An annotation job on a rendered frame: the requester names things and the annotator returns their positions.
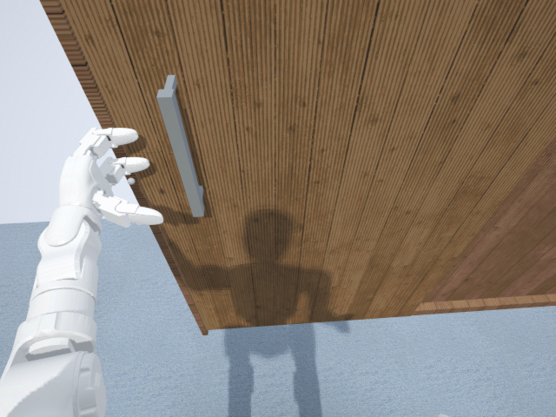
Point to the wardrobe door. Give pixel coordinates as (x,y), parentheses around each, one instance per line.
(348,150)
(514,252)

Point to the handle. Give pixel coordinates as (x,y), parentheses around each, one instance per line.
(178,140)

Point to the robot left hand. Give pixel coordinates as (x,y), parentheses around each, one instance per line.
(81,178)

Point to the left robot forearm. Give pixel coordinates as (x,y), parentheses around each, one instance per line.
(60,319)

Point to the left robot upper arm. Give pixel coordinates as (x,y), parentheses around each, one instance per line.
(66,385)

